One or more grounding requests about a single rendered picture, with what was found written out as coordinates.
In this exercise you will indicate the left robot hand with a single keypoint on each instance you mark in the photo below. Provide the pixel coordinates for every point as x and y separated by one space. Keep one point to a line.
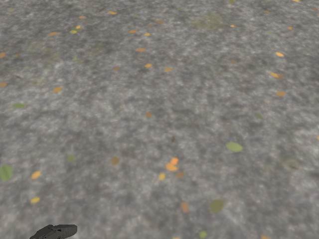
60 231

